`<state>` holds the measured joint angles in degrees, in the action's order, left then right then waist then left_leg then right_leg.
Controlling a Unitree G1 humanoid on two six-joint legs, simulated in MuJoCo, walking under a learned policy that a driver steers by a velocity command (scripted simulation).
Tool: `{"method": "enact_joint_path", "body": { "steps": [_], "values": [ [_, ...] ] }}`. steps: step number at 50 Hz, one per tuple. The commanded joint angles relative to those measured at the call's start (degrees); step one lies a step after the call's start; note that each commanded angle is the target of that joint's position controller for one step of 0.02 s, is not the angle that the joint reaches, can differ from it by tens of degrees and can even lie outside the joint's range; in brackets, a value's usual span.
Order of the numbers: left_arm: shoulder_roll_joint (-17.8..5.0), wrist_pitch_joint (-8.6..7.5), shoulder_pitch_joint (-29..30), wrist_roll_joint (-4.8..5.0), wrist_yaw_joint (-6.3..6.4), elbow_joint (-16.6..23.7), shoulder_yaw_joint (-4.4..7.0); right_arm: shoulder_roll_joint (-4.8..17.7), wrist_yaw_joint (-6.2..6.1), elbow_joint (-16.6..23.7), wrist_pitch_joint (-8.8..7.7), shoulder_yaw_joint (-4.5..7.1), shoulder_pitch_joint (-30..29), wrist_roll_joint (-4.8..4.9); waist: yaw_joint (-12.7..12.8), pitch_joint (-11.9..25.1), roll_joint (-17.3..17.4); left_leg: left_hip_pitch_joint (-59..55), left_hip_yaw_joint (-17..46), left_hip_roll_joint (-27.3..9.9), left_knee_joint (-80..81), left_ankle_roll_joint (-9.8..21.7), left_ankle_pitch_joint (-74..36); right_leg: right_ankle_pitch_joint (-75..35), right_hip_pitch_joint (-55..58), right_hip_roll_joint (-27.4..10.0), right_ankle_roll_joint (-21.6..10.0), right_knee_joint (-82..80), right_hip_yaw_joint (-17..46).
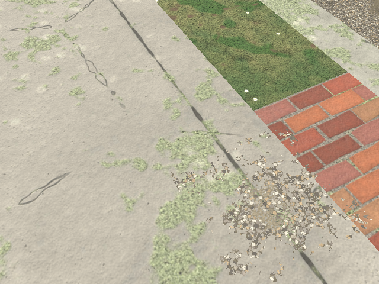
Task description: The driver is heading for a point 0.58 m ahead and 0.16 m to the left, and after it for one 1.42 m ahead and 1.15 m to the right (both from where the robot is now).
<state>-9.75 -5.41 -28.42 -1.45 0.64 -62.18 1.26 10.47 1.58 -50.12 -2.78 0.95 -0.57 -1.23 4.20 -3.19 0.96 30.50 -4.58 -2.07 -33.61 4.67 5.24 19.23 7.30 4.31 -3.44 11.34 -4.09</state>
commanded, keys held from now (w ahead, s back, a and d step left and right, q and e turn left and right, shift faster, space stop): w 0.32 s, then w+q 0.44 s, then w+e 0.24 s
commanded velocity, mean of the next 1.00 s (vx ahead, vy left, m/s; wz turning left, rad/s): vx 0.50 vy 0.00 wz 0.16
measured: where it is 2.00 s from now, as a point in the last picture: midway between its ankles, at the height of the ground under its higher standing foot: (190, 190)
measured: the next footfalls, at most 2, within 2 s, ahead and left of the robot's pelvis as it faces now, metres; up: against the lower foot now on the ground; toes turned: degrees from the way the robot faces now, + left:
left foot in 0.04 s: +0.19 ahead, +0.09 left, +0.00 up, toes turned +4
right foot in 0.62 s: +0.50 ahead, -0.08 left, +0.00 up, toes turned +4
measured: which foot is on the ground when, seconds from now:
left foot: up 0.00-0.02, down 0.04-0.62, up 0.64-1.00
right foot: down 0.00-0.04, up 0.06-0.60, down 0.62-1.00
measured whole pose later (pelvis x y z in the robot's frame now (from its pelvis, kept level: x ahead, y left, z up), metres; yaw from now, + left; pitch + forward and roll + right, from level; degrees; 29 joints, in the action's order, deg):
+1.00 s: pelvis +0.50 +0.02 +0.01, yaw +11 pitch +1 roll -1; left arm -10.1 -5.6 -27.2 -0.9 -0.5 -60.0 2.3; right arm 12.0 2.3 -49.7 -1.8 2.5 3.2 -1.8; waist 4.0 -1.6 2.1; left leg 33.0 -1.1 -5.1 -39.8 1.3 5.5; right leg 13.5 -1.5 1.8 -2.3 13.9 -7.6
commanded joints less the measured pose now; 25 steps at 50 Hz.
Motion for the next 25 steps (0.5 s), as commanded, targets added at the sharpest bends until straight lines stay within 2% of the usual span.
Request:
{"method": "enact_joint_path", "body": {
  "steps": [1,2,3,4,5,6,7,9,10,12,13,15,18,21,25],
  "values": [
    [-9.38,-0.02,-0.65,-0.11,0.54,0.91,1.78,6.12,-0.91,0.08,-1.59,2.2,8.31,-0.07,-7.17,1.99,-4.8,-11.36,-1.75,4.03,4.94,3.08,4.22,-55.12,-1.3,-16.27,-5.9,14.3,4.63],
    [-9.01,0.06,0.13,0.2,0.4,1.28,1.6,7.93,-1.49,-3.36,-2.18,3.17,18.4,-0.71,-11.06,7.35,-3.06,-24.74,-0.42,3.18,6.99,4.81,2.3,-50.75,-7.16,-13.87,-4.72,25.76,2.72],
    [-6.21,-0.1,-0.61,1.46,0.01,3.46,0.74,13.19,-2.18,-5.0,-2.57,4.64,28.05,-2.26,-13.25,14.98,3.54,-41.47,16.26,-10.79,7.98,9.0,7.64,-30.36,-22.43,-9.78,-2.93,44.25,-0.01],
    [-3.41,0.06,-6.17,2.53,-0.33,3.3,0.61,16.26,-1.62,-5.23,-1.99,5.46,29.18,-1.85,-10.61,20.17,12.61,-50.12,41.59,-23.3,15.41,16.16,8.19,12.07,-38.68,0.39,-1.5,62.13,0.64],
    [-7.91,0.4,-0.79,0.99,-0.17,3.62,1.94,13.32,-1.22,-4.82,-1.42,4.97,23.99,0.3,-9.18,13.7,3.92,-43.94,38.98,-19.86,17.75,14.07,12.79,8.0,-43.38,-3.33,-2.46,64.95,7.18],
    [-7.39,0.11,3.95,0.73,-0.5,5.28,1.98,9.94,-1.03,-3.82,-1.54,4.03,18.17,0.75,-7.23,6.08,2.24,-35.18,30.53,-17.98,19.66,12.16,11.37,2.21,-44.21,-5.71,-2.56,62.72,6.89],
    [-6.38,0.05,6.08,0.6,-0.68,5.59,1.93,7.17,-0.84,-3.57,-1.96,3.3,15.37,0.52,-5.65,2.93,0.45,-29.0,25.08,-15.22,21.81,10.21,6.65,-1.28,-42.03,-7.57,-2.43,59.43,6.66],
    [-4.45,1.43,4.91,-0.65,-1.28,5.09,1.81,3.93,-1.24,-5.03,-2.64,2.25,15.53,0.61,-2.73,1.43,1.85,-22.26,17.5,-11.12,23.97,7.48,0.28,-3.32,-36.78,-9.25,-1.21,55.0,6.18],
    [-3.83,2.02,4.7,-0.77,-1.6,5.08,1.83,4.01,-1.38,-5.9,-3.09,2.15,17.36,0.6,-2.34,1.63,2.15,-21.45,15.95,-10.58,24.35,7.43,-2.87,-3.76,-35.76,-9.11,-0.7,54.09,5.56],
    [-3.72,2.84,7.11,-0.86,-1.99,6.03,1.94,5.64,-1.56,-7.21,-3.68,2.37,20.26,0.82,-1.87,0.73,1.86,-21.17,13.26,-9.71,25.52,7.59,-6.02,-5.81,-37.81,-9.59,0.24,51.75,4.54],
    [-3.91,3.14,9.57,-0.84,-2.1,6.9,1.96,6.38,-1.61,-7.55,-3.75,2.47,21.29,0.78,-2.08,-0.05,1.86,-21.31,12.38,-9.38,26.39,7.55,-5.67,-7.76,-39.79,-10.07,0.69,50.13,4.1],
    [-4.5,3.43,15.05,-0.64,-2.21,8.75,1.98,6.45,-1.63,-8.13,-3.62,2.3,23.63,0.75,-3.18,-1.6,1.91,-22.65,11.24,-8.77,27.57,7.23,-6.32,-11.79,-43.83,-10.78,1.54,45.86,3.3],
    [-4.53,3.25,22.64,-0.22,-2.25,11.43,1.72,5.7,-1.67,-8.94,-3.36,1.8,27.21,0.8,-5.04,-2.84,1.69,-24.61,10.71,-7.75,27.5,6.77,-10.24,-16.48,-45.57,-10.48,2.68,37.11,2.09],
    [-4.15,3.05,27.96,0.09,-2.15,13.28,1.28,6.33,-1.93,-9.66,-3.17,1.81,30.55,0.67,-6.73,-2.77,2.32,-28.06,11.4,-7.67,25.85,6.83,-13.71,-18.89,-44.91,-8.8,3.23,29.9,1.34],
    [-4.99,2.33,33.47,0.4,-1.94,16.02,1.11,7.14,-2.44,-10.01,-2.67,2.1,32.61,0.05,-8.19,-2.94,2.99,-33.93,13.88,-8.89,21.65,8.12,-18.67,-16.53,-45.05,-7.3,2.89,24.5,1.67]
  ]
}}
Over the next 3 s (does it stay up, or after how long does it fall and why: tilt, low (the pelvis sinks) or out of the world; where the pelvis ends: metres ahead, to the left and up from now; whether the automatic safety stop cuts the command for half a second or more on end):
stays up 1.13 -0.25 0.00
